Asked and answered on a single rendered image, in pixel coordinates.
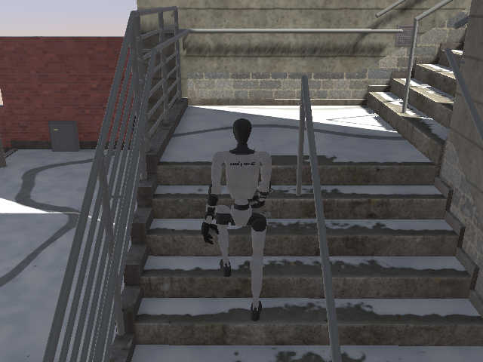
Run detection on stairs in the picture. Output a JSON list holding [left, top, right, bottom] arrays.
[[367, 50, 463, 177], [131, 166, 483, 362]]

